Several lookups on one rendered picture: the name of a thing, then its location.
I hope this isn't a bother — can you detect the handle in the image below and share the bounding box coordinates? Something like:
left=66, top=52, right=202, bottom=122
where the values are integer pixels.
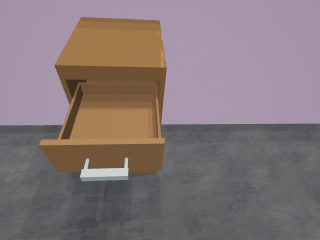
left=80, top=157, right=129, bottom=182

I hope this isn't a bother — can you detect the cabinet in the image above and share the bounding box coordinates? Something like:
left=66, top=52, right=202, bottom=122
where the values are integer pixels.
left=54, top=17, right=167, bottom=175

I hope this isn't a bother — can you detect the drawer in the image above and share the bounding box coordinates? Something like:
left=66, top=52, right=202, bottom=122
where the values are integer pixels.
left=39, top=82, right=165, bottom=173

